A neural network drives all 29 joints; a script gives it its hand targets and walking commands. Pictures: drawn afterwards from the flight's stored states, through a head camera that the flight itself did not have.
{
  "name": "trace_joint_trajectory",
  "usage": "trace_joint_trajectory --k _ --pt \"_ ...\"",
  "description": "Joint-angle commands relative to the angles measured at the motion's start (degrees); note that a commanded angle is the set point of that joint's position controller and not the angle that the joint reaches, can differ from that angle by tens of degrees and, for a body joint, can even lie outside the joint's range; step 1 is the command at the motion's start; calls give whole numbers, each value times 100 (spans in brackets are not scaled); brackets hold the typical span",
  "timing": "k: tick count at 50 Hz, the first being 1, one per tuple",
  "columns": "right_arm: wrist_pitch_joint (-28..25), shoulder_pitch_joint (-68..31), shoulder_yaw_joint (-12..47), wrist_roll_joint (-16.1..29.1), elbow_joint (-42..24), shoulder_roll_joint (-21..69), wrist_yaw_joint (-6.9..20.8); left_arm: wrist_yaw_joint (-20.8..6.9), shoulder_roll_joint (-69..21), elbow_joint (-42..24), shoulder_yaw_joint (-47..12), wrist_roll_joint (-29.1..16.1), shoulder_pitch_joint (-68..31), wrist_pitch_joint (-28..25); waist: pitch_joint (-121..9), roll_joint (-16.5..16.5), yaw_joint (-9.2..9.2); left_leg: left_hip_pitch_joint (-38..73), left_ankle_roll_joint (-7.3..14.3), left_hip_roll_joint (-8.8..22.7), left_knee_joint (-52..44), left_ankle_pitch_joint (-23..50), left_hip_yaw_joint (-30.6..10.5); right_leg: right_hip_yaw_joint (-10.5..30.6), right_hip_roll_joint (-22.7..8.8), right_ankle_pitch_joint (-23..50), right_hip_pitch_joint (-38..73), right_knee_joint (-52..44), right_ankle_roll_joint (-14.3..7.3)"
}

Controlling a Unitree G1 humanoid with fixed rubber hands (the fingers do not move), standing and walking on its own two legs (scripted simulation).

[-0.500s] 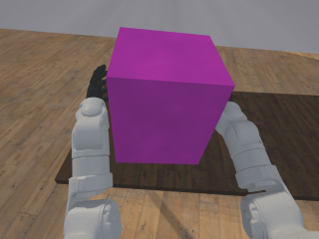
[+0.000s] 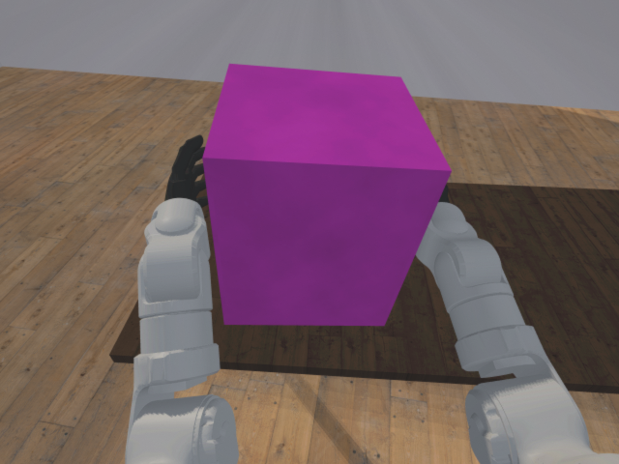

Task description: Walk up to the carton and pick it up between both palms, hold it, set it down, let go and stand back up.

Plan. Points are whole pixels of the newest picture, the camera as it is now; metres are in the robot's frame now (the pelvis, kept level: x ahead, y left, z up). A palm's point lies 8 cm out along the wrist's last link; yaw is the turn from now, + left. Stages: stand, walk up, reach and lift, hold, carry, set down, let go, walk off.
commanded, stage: hold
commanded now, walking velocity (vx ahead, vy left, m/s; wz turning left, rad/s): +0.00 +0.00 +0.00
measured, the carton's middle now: (311, 202) +0.37 +0.00 +0.20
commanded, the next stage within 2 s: none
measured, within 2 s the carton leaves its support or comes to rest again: neither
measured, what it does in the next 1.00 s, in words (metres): stands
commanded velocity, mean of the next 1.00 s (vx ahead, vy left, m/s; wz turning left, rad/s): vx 0.00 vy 0.00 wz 0.00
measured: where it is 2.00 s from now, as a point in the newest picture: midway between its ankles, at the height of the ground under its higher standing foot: outside the picture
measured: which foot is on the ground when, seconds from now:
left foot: down 0.00-1.00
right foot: down 0.00-1.00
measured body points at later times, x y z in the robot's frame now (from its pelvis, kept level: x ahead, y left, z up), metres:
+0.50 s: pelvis +0.00 -0.01 +0.00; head -0.05 +0.02 +0.45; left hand +0.38 +0.14 +0.21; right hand +0.38 -0.16 +0.19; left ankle -0.02 +0.13 -0.74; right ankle +0.05 -0.14 -0.74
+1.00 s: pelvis +0.00 +0.00 +0.00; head -0.05 +0.02 +0.45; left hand +0.37 +0.15 +0.21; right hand +0.37 -0.15 +0.19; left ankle -0.02 +0.13 -0.74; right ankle +0.05 -0.14 -0.74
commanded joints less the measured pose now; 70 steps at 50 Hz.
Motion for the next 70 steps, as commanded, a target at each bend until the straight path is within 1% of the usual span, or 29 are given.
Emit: trace_joint_trajectory --k 1,5,6,8,15,16,17,18,22,23,26,28,31,32,37,39,41,42,46,50,53,54,56,61,62,63,64,67,70 --pt "-598 -5328 2257 469 -2175 3719 713 -781 -3291 -649 -3103 -1099 -4437 -348 -2732 266 -144 -667 -229 -496 -481 2129 330 -217 559 1057 1574 106 33" --pt "-586 -5385 2194 345 -1940 3535 728 -623 -3251 48 -2952 -1069 -4292 -363 -2390 285 -84 -747 -206 -439 -514 1814 221 -165 510 561 1201 -3 -13" --pt "-655 -5452 2228 416 -2057 3706 748 -622 -3458 -407 -3297 -1208 -4495 -441 -2583 432 -96 -778 -200 -411 -477 1804 245 -120 517 509 1200 31 -48" --pt "-600 -5303 2008 283 -1506 3455 778 -648 -3335 384 -2911 -1052 -4217 -354 -2126 296 -166 -871 -180 -357 -679 1421 258 -186 520 220 1085 -26 -66" --pt "-731 -5412 2457 600 -2100 3804 761 -645 -3298 -627 -3120 -1252 -4443 -515 -3159 292 -94 -532 -222 -436 -389 2455 286 -142 533 1290 1585 153 3" --pt "-648 -5427 2444 616 -2016 3698 747 -619 -3251 -57 -2870 -1057 -3993 -410 -2779 172 79 -644 -200 -480 -407 2337 294 -139 540 1152 1515 82 17" --pt "-711 -5409 2551 743 -2447 3792 711 -611 -3555 -719 -3359 -1332 -4095 -484 -3401 329 -217 -424 -280 -418 -263 2910 204 -85 571 1702 1792 108 21" --pt "-613 -5291 2566 706 -2308 3767 697 -587 -3306 -542 -3062 -1167 -4177 -462 -2941 215 5 -589 -232 -493 -302 2747 276 -88 501 1587 1601 122 85" --pt "-574 -5234 2450 578 -2030 3785 663 -662 -3154 -345 -3018 -1027 -4237 -444 -2383 219 -5 -905 -137 -436 -470 1901 298 -69 487 993 1524 65 49" --pt "-533 -4905 2346 520 -1785 3796 650 -671 -3214 -301 -2990 -1028 -4188 -427 -2445 237 -191 -868 -149 -435 -519 1694 262 -59 463 910 1462 73 52" --pt "-526 -5382 2462 579 -2191 3724 644 -686 -2985 -166 -2726 -905 -4060 -362 -2566 182 122 -970 -65 -541 -525 1722 289 -117 423 1101 1647 94 114" --pt "-607 -5520 2577 711 -2448 3895 647 -652 -3011 -815 -3015 -1097 -4618 -469 -3175 330 110 -681 -128 -525 -359 2101 268 -113 412 1296 1648 185 101" --pt "-484 -5044 2391 562 -2144 3695 586 -715 -3111 -313 -3069 -1076 -4061 -326 -2557 248 -187 -771 -164 -487 -384 2135 232 -137 477 1351 1625 108 87" --pt "-494 -5200 2616 654 -2477 3771 564 -743 -3041 -354 -2926 -979 -3937 -324 -2669 125 -11 -741 -108 -518 -413 2196 274 -66 446 1580 1801 116 136" --pt "-449 -4862 2321 518 -1829 3690 605 -791 -3022 -237 -2941 -1015 -4128 -348 -2410 306 -224 -711 -170 -519 -486 1881 299 -103 444 1114 1410 57 85" --pt "-568 -4775 2441 599 -2281 3749 603 -797 -3261 -1112 -3188 -1223 -4145 -452 -3415 234 -190 -372 -239 -510 -390 2714 242 -148 563 1813 1834 173 105" --pt "-484 -4947 2299 519 -2033 3574 589 -821 -3068 -229 -2897 -1020 -4041 -377 -2444 189 -208 -613 -227 -516 -445 2313 317 -169 503 1256 1548 -4 95" --pt "-606 -5162 2507 640 -2688 3773 601 -788 -3283 -807 -3259 -1258 -4189 -448 -3005 249 -273 -517 -264 -545 -371 2556 241 -144 529 1599 1757 126 75" --pt "-433 -4995 2147 390 -1557 3546 699 -740 -3088 -213 -2837 -913 -4442 -352 -1876 325 -82 -917 -187 -458 -666 1376 275 -199 457 304 1043 5 25" --pt "-575 -5191 2086 322 -1771 3616 771 -698 -3332 -381 -3152 -1135 -4537 -407 -2445 329 -235 -820 -234 -405 -634 1690 245 -210 504 526 1227 44 -14" --pt "-626 -5671 2329 521 -2002 3692 821 -599 -3328 -179 -3014 -1043 -4506 -432 -2421 346 130 -916 -173 -429 -571 1711 241 -172 492 490 1169 65 -6" --pt "-666 -5504 2235 412 -2075 3661 816 -595 -3314 -237 -3114 -1170 -4472 -436 -2754 326 -131 -685 -221 -433 -520 1873 208 -226 506 700 1233 87 -23" --pt "-714 -5337 2545 691 -2417 3597 793 -531 -3412 -505 -3184 -1185 -3939 -395 -3332 465 19 -245 -316 -348 -260 2971 149 -112 546 1407 1451 164 -43" --pt "-534 -5122 2470 566 -2067 3621 716 -628 -3252 -133 -2886 -938 -3673 -293 -2404 -7 -21 -759 -134 -471 -512 1969 282 -109 498 965 1597 2 48" --pt "-567 -5071 2373 609 -2026 3557 704 -668 -3218 -533 -3026 -1064 -4001 -299 -2794 230 -58 -693 -189 -404 -448 2141 284 -54 536 1176 1556 93 32" --pt "-352 -4732 2069 419 -903 3475 697 -739 -2785 294 -2451 -635 -3986 -209 -1487 72 -31 -1050 -88 -449 -681 1284 384 -135 444 433 1192 -76 66" --pt "-574 -5133 2221 482 -1700 3801 741 -793 -3168 -489 -2864 -991 -4419 -326 -2422 169 -32 -878 -109 -447 -646 1528 374 -115 450 642 1493 91 21" --pt "-568 -5502 2293 470 -1897 3824 735 -764 -3072 -174 -2836 -992 -4569 -355 -2477 200 23 -1051 -68 -532 -630 1315 370 -106 413 705 1532 44 84" --pt "-686 -5548 2320 562 -2341 3931 693 -677 -3272 -689 -3344 -1267 -4707 -469 -3127 495 -173 -575 -224 -480 -302 2449 271 -142 460 1402 1601 117 -11"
